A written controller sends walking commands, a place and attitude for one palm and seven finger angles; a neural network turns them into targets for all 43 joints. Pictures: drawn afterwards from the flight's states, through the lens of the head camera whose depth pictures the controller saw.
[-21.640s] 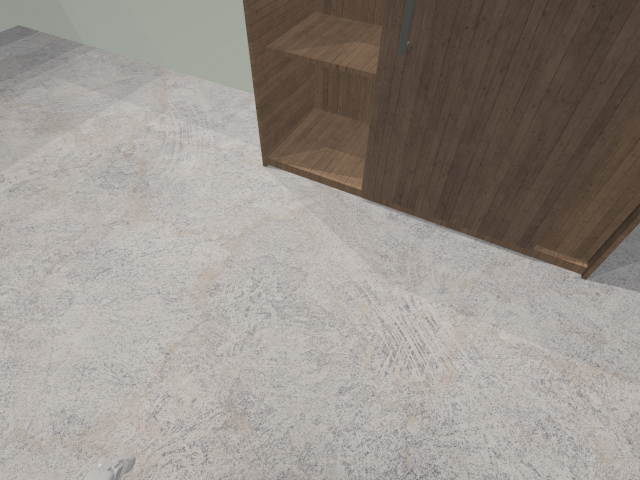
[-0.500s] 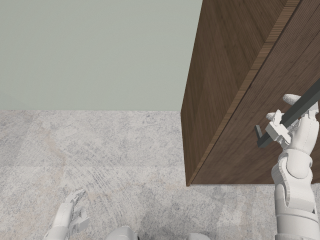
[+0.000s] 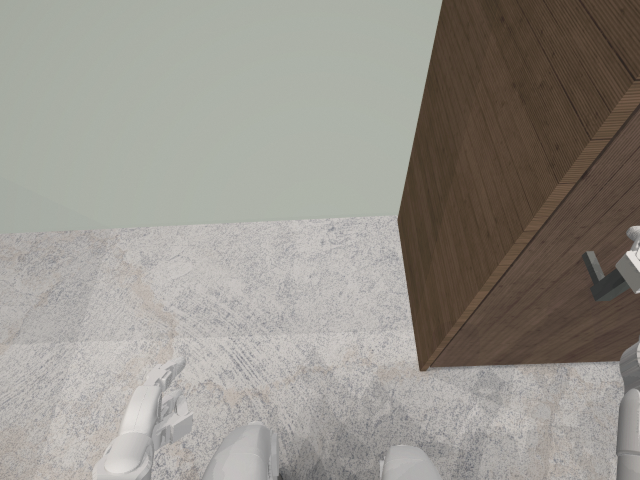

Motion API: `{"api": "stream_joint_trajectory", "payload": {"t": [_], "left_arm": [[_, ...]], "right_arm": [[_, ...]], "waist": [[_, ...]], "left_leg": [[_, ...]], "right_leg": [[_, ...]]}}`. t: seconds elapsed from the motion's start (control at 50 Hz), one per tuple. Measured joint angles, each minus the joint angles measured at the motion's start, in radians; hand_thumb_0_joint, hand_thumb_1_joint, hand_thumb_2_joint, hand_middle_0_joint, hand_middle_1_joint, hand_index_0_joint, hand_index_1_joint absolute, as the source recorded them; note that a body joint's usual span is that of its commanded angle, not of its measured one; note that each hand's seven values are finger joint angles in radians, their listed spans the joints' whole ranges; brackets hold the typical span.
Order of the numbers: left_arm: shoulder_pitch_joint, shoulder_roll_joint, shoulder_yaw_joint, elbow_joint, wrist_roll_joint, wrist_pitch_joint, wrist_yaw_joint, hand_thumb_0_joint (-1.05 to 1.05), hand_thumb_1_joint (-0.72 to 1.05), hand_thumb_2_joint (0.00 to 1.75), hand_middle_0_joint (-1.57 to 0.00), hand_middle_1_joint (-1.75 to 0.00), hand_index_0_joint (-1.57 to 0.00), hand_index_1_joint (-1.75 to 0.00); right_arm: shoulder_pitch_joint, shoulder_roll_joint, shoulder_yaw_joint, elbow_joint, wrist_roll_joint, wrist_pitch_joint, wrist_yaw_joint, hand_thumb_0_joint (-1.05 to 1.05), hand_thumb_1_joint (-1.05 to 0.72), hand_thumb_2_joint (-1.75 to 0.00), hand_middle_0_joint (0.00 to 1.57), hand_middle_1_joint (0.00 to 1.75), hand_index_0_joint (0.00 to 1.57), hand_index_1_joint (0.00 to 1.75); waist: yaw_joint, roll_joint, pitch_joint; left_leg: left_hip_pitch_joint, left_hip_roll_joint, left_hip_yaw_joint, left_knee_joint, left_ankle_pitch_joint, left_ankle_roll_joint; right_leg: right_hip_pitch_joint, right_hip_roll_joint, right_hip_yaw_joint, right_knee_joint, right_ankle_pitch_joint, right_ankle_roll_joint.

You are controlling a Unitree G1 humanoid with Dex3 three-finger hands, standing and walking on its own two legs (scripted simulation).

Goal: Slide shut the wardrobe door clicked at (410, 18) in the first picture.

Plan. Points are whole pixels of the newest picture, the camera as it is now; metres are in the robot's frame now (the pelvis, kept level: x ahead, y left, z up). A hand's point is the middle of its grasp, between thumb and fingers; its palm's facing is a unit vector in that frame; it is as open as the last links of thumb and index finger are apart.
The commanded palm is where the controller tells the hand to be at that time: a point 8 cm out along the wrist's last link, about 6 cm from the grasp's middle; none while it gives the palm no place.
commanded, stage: stop walking and hold the door there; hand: right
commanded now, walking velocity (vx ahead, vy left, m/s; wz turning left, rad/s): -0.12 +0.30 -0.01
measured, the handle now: out of the picture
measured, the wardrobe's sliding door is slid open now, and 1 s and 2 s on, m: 0.00 0.00 0.00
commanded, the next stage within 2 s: none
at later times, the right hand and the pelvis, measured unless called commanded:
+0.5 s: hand out of the picture +0.30 -0.35 +0.08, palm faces +0.64 +0.62 -0.45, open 6.6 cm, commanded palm +0.25 -0.34 +0.08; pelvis +0.05 +0.04 -0.02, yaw +4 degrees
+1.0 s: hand out of the picture +0.30 -0.34 +0.08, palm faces +0.61 +0.65 -0.45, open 6.5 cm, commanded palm +0.24 -0.35 +0.08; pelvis +0.05 +0.04 +0.01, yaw +6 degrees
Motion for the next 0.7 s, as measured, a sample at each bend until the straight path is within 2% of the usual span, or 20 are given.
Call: {"api": "stream_joint_trajectory", "payload": {"t": [0.06,0.12,0.14,0.18,0.22,0.26,0.3,0.32,0.34,0.38,0.4,0.42,0.44,0.48,0.52,0.56,0.58,0.62,0.66,0.7], "left_arm": [[0.023,-0.035,-0.012,-0.006,0.013,0.006,-0.008,0.01,0.9,0.9,-0.2,-0.3,-0.2,-0.3],[0.048,-0.039,-0.026,-0.023,0.021,0.001,-0.005,0.01,0.9,0.9,-0.2,-0.3,-0.2,-0.3],[0.045,-0.04,-0.034,-0.02,0.026,0.002,-0.002,0.01,0.9,0.9,-0.2,-0.3,-0.2,-0.3],[0.041,-0.045,-0.041,-0.025,0.033,0.012,0.011,0.01,0.9,0.9,-0.21,-0.3,-0.21,-0.3],[0.053,-0.044,-0.037,-0.038,0.03,0.004,0.025,0.01,0.9,0.9,-0.21,-0.3,-0.21,-0.3],[0.073,-0.037,-0.031,-0.046,0.025,-0.018,0.032,0.01,0.9,0.9,-0.21,-0.3,-0.21,-0.3],[0.1,-0.031,-0.031,-0.051,0.019,-0.046,0.029,0.01,0.9,0.9,-0.21,-0.3,-0.21,-0.3],[0.117,-0.029,-0.036,-0.057,0.014,-0.058,0.029,0.01,0.9,0.9,-0.21,-0.3,-0.21,-0.3],[0.118,-0.009,-0.04,-0.054,0.012,-0.068,0.031,0.01,0.9,0.9,-0.21,-0.3,-0.21,-0.3],[0.063,0.057,-0.029,-0.013,0.013,-0.079,0.04,0.01,0.9,0.9,-0.21,-0.3,-0.21,-0.3],[0.041,0.079,-0.02,0.003,0.01,-0.076,0.038,0.01,0.9,0.9,-0.21,-0.3,-0.21,-0.3],[0.027,0.093,-0.014,0.016,0.006,-0.072,0.037,0.01,0.9,0.9,-0.2,-0.3,-0.2,-0.3],[0.02,0.097,-0.012,0.026,0.005,-0.068,0.038,0.01,0.9,0.9,-0.2,-0.3,-0.2,-0.3],[0.027,0.089,-0.015,0.04,0.005,-0.063,0.045,0.01,0.9,0.9,-0.2,-0.3,-0.2,-0.3],[0.067,0.091,-0.015,0.027,0.008,-0.068,0.055,0.01,0.9,0.9,-0.2,-0.3,-0.2,-0.3],[0.088,0.057,-0.008,0.047,0.021,-0.073,0.065,0.01,0.9,0.9,-0.2,-0.3,-0.2,-0.3],[0.099,0.032,-0.011,0.065,0.025,-0.075,0.064,0.01,0.9,0.9,-0.2,-0.3,-0.2,-0.3],[0.132,-0.011,-0.029,0.095,0.031,-0.085,0.059,0.01,0.91,0.9,-0.2,-0.29,-0.2,-0.3],[0.17,-0.035,-0.053,0.112,0.035,-0.096,0.05,0.01,0.9,0.9,-0.2,-0.3,-0.2,-0.3],[0.204,-0.044,-0.075,0.113,0.037,-0.104,0.043,0.01,0.9,0.9,-0.2,-0.3,-0.2,-0.3]], "right_arm": [[0.017,0.005,-0.009,-0.005,-0.004,0.01,-0.014,0.01,-0.75,-0.83,0.37,1.33,0.1,1.4],[0.043,0.022,-0.021,-0.025,0.007,0.027,-0.031,0.02,-0.75,-0.83,0.35,1.3,0.1,1.4],[0.068,0.008,-0.038,-0.009,0.004,-0.005,-0.014,0.01,-0.75,-0.83,0.34,1.29,0.1,1.4],[0.139,-0.056,-0.068,0.031,-0.024,-0.065,0.021,-0.04,-0.7,-0.81,0.36,1.29,0.14,1.4],[0.199,-0.122,-0.088,0.062,-0.053,-0.079,0.042,-0.09,-0.66,-0.78,0.38,1.3,0.19,1.4],[0.228,-0.169,-0.105,0.098,-0.057,-0.079,0.053,-0.13,-0.63,-0.76,0.38,1.29,0.23,1.4],[0.237,-0.221,-0.129,0.13,-0.084,-0.063,0.066,-0.18,-0.61,-0.74,0.39,1.29,0.25,1.4],[0.241,-0.259,-0.145,0.14,-0.094,-0.051,0.078,-0.2,-0.6,-0.74,0.4,1.3,0.25,1.4],[0.243,-0.271,-0.167,0.152,-0.101,-0.051,0.087,-0.21,-0.58,-0.74,0.41,1.31,0.25,1.4],[0.242,-0.219,-0.204,0.172,-0.107,-0.069,0.079,-0.22,-0.58,-0.75,0.42,1.33,0.26,1.4],[0.246,-0.19,-0.212,0.167,-0.098,-0.065,0.071,-0.2,-0.58,-0.75,0.42,1.34,0.26,1.4],[0.252,-0.166,-0.217,0.156,-0.085,-0.06,0.061,-0.19,-0.58,-0.76,0.43,1.35,0.26,1.4],[0.263,-0.149,-0.222,0.147,-0.075,-0.063,0.054,-0.18,-0.59,-0.77,0.43,1.35,0.26,1.4],[0.293,-0.133,-0.227,0.124,-0.071,-0.077,0.048,-0.16,-0.59,-0.79,0.44,1.37,0.26,1.4],[0.322,-0.13,-0.212,0.081,-0.078,-0.079,0.042,-0.16,-0.58,-0.8,0.43,1.38,0.27,1.39],[0.32,-0.135,-0.189,0.07,-0.089,-0.072,0.024,-0.15,-0.59,-0.8,0.42,1.39,0.26,1.37],[0.322,-0.134,-0.182,0.081,-0.097,-0.069,0.017,-0.15,-0.6,-0.8,0.4,1.39,0.25,1.36],[0.328,-0.129,-0.168,0.115,-0.108,-0.059,0.012,-0.13,-0.62,-0.8,0.36,1.38,0.23,1.34],[0.333,-0.122,-0.151,0.149,-0.107,-0.045,0.012,-0.12,-0.64,-0.79,0.32,1.35,0.22,1.32],[0.341,-0.115,-0.138,0.179,-0.096,-0.033,0.014,-0.11,-0.66,-0.79,0.3,1.33,0.22,1.32]], "waist": [[-0.003,0.009,-0.016],[-0.012,-0.01,-0.032],[-0.011,-0.01,-0.04],[0.001,-0.016,-0.052],[-0.001,-0.029,-0.056],[-0.01,-0.039,-0.058],[-0.008,-0.018,-0.061],[0.004,0.021,-0.071],[0.014,0.033,-0.08],[0.032,-0.029,-0.058],[0.034,-0.047,-0.047],[0.04,-0.054,-0.042],[0.048,-0.051,-0.045],[0.071,-0.029,-0.07],[0.088,-0.032,-0.117],[0.077,-0.007,-0.128],[0.079,0.006,-0.142],[0.089,0.022,-0.179],[0.094,0.02,-0.218],[0.092,0.007,-0.251]], "left_leg": [[-0.101,-0.053,-0.004,0.296,-0.089,0.004],[-0.169,-0.057,0.012,0.386,-0.105,0.004],[-0.188,-0.049,0.011,0.382,-0.099,0.001],[-0.205,-0.032,0.017,0.318,-0.093,0.003],[-0.182,-0.011,0.038,0.17,-0.071,0.012],[-0.119,0.0,0.065,-0.04,0.001,0.026],[-0.015,0.011,0.077,-0.289,0.212,0.045],[0.034,0.038,0.057,-0.384,0.378,0.073],[0.044,0.055,0.039,-0.38,0.32,0.072],[0.014,0.044,0.026,-0.289,0.191,0.025],[0.01,0.04,0.011,-0.277,0.175,0.007],[0.011,0.041,-0.004,-0.281,0.18,-0.008],[0.014,0.045,-0.016,-0.292,0.194,-0.024],[0.017,0.056,-0.025,-0.309,0.209,-0.035],[-0.015,0.052,-0.011,-0.255,0.146,-0.011],[-0.057,0.015,-0.063,-0.069,0.009,0.019],[-0.069,-0.011,-0.083,0.022,-0.009,0.028],[-0.067,-0.041,-0.076,0.116,0.006,0.035],[-0.025,-0.051,-0.034,0.056,0.015,0.036],[0.042,-0.058,0.006,-0.103,0.006,0.037]], "right_leg": [[0.049,-0.031,0.005,-0.094,0.015,0.014],[0.087,-0.072,0.006,-0.182,0.052,0.026],[0.101,-0.084,-0.002,-0.209,0.061,0.032],[0.122,-0.108,-0.017,-0.241,0.068,0.041],[0.145,-0.13,-0.033,-0.249,0.059,0.057],[0.149,-0.145,-0.047,-0.204,0.033,0.064],[0.099,-0.136,-0.05,-0.049,-0.006,0.04],[0.041,-0.103,-0.042,0.086,-0.016,0.01],[-0.031,-0.065,-0.013,0.267,-0.071,-0.012],[-0.156,0.013,0.064,0.602,-0.177,-0.031],[-0.195,0.06,0.075,0.701,-0.195,-0.035],[-0.22,0.1,0.073,0.737,-0.219,-0.037],[-0.229,0.126,0.065,0.698,-0.242,-0.042],[-0.201,0.148,0.052,0.453,-0.221,-0.056],[-0.151,0.14,0.065,0.156,-0.086,-0.052],[-0.154,0.144,0.053,0.176,-0.02,-0.052],[-0.142,0.146,0.049,0.16,-0.01,-0.054],[-0.105,0.15,0.054,0.074,0.028,-0.055],[-0.067,0.145,0.063,-0.036,0.086,-0.052],[-0.037,0.134,0.064,-0.132,0.134,-0.051]]}}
